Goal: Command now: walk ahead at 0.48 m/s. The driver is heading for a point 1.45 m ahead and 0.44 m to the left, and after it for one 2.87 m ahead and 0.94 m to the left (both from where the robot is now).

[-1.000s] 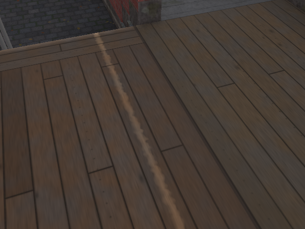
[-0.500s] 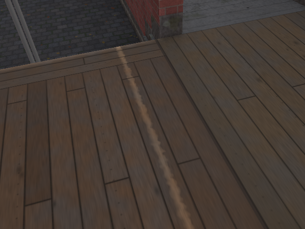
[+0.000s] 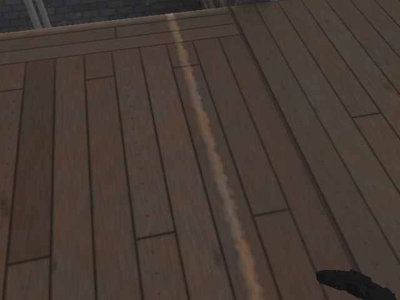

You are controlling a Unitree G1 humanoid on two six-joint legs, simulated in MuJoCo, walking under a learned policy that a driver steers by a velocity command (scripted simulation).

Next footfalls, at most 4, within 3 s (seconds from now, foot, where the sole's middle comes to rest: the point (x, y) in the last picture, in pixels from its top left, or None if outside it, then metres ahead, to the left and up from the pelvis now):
0.46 right None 0.43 -0.10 -0.78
1.06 left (183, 236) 0.66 0.17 -0.78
1.54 right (208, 162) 1.00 0.12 -0.78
2.04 left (129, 142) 1.06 0.47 -0.78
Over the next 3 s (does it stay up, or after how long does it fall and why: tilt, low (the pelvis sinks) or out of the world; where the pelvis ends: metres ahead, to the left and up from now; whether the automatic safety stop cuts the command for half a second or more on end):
stays up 1.44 0.48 0.00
